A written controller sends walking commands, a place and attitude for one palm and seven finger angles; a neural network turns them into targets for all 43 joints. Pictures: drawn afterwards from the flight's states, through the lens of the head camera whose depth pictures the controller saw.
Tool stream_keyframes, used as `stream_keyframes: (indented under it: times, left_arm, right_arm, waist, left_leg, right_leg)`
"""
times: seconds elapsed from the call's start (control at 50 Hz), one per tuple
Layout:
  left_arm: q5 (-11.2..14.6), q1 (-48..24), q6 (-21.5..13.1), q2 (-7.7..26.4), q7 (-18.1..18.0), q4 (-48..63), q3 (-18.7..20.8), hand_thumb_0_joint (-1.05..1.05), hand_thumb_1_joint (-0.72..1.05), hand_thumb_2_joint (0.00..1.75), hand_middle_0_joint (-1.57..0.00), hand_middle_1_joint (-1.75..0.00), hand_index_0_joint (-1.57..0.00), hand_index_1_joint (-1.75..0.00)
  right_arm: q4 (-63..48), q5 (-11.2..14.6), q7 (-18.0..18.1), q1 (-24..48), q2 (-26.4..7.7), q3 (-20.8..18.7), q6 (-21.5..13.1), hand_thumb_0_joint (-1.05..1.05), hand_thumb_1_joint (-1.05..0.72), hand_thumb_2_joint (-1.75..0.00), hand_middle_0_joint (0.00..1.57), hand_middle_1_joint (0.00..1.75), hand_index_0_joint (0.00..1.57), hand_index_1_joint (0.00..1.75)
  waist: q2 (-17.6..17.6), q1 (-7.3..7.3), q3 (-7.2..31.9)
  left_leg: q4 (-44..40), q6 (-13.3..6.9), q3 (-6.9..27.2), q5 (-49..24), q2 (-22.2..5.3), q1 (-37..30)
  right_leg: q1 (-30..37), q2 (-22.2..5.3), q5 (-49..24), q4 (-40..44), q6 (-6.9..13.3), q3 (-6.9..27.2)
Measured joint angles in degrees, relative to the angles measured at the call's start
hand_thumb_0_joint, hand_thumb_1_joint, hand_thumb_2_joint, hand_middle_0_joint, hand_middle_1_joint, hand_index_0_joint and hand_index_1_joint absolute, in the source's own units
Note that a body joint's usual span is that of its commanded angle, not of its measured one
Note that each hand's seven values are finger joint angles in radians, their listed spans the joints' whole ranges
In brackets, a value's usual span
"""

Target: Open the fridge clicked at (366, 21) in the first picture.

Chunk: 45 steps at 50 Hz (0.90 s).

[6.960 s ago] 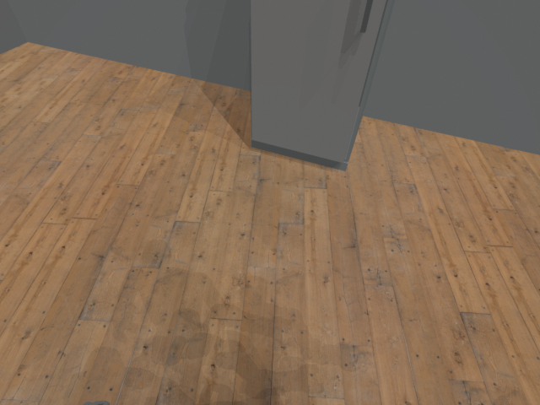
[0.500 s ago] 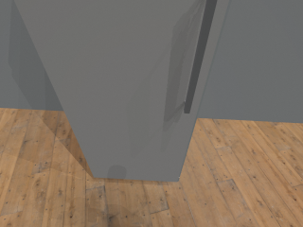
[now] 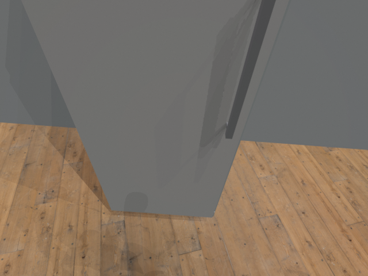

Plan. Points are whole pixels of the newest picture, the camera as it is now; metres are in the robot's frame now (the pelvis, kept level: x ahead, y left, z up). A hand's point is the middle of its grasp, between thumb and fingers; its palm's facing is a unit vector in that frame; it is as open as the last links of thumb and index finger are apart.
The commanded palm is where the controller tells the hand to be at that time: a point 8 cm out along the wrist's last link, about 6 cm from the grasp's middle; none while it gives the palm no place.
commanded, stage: come to a stop and stand still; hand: right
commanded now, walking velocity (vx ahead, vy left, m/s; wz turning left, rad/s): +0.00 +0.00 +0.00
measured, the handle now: (243, 76) +0.52 -0.10 +0.19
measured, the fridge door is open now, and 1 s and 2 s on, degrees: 0 0 0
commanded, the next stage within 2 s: look again from close up in 0.70 s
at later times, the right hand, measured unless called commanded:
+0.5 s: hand out of the picture +0.04 -0.14 -0.17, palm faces +0.01 +0.98 -0.22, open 7.3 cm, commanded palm none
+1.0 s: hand out of the picture +0.05 -0.14 -0.16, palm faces +0.02 +0.97 -0.24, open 7.4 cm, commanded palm none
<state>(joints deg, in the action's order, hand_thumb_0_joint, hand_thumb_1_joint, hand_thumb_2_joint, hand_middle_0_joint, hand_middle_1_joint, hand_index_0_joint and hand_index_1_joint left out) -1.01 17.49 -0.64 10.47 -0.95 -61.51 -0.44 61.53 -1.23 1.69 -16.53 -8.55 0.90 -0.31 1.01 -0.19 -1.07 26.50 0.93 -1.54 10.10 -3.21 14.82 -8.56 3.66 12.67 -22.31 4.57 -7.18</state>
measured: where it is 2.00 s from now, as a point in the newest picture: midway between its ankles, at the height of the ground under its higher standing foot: outside the picture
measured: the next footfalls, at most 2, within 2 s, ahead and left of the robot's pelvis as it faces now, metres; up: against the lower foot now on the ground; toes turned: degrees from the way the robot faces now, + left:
none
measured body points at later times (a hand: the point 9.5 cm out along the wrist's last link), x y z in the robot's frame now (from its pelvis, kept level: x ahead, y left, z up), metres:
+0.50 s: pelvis +0.02 +0.04 +0.00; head +0.02 +0.05 +0.45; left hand +0.02 +0.26 -0.16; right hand +0.04 -0.19 -0.15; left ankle +0.05 +0.13 -0.74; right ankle +0.00 -0.06 -0.74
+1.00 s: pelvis +0.02 +0.05 +0.00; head +0.03 +0.06 +0.45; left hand +0.04 +0.29 -0.16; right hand +0.05 -0.19 -0.14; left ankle +0.05 +0.13 -0.74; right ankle +0.00 -0.06 -0.74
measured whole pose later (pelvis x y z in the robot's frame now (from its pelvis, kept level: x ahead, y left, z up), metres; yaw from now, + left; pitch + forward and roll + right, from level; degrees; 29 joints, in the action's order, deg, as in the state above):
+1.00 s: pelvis +0.02 +0.05 +0.00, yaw -1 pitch -1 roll -1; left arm -1.1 14.5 -0.8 11.7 -1.0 -64.5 -0.9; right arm 62.2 -0.7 1.2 -13.7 -11.5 0.6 -1.6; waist 0.5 0.1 -1.8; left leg 22.2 -3.4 -4.5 10.2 1.3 10.9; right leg -6.2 -0.9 13.0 -20.6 -0.1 -4.5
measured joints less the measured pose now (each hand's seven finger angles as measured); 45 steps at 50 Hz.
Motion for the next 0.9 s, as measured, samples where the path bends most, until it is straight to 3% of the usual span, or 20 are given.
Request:
stream_keyframes:
  times: [0.34, 0.9]
  left_arm:
    - [0.11, -0.97, -0.36, -1.16, -0.15, -2.88, -0.40, 0.01, 0.90, 0.90, -0.20, -0.30, -0.20, -0.30]
    - [-0.10, -3.23, -0.23, 1.18, -0.12, -2.75, -0.33, 0.01, 0.90, 0.90, -0.20, -0.30, -0.20, -0.30]
  right_arm:
    - [0.79, 0.47, 0.15, 1.83, -0.78, 0.01, -0.85, 0.01, -0.92, -0.90, 0.20, 0.30, 0.20, 0.30]
    - [0.59, 0.53, -0.47, 2.70, -2.63, -0.26, -1.30, 0.00, -0.91, -0.90, 0.20, 0.30, 0.20, 0.30]
  waist:
    - [-0.30, -0.18, -0.78]
    - [-0.67, 0.30, -0.65]
  left_leg:
    - [-0.95, -2.30, -1.42, 0.83, 2.31, -1.36]
    - [-3.99, -4.27, -2.88, 0.17, 4.38, -3.75]
  right_leg:
    - [0.74, -2.41, 0.83, -0.09, -2.50, 1.22]
    - [2.17, -4.44, 0.37, 1.44, -4.58, 2.56]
